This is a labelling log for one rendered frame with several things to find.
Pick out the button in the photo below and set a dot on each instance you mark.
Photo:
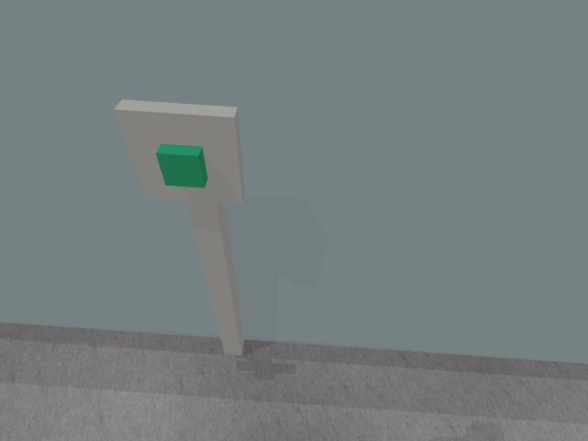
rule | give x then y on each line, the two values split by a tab
182	166

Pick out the panel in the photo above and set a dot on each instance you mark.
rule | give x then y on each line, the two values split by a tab
145	126

